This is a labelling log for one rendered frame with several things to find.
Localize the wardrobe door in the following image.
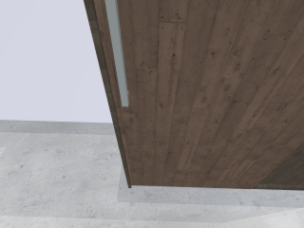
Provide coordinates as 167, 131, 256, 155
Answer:
93, 0, 304, 189
258, 144, 304, 185

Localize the handle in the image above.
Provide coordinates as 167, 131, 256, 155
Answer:
104, 0, 129, 107

